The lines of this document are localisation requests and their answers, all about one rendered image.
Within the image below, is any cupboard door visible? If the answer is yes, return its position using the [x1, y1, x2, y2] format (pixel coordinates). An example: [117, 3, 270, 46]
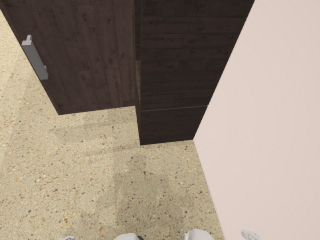
[0, 0, 137, 115]

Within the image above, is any handle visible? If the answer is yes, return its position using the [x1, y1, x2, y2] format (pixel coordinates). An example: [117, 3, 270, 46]
[21, 35, 48, 80]

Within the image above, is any robot right hand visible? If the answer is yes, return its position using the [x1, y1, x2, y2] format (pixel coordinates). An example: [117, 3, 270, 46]
[241, 230, 262, 240]

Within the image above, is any robot right thigh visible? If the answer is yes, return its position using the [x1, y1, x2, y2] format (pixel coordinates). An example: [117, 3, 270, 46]
[184, 229, 214, 240]

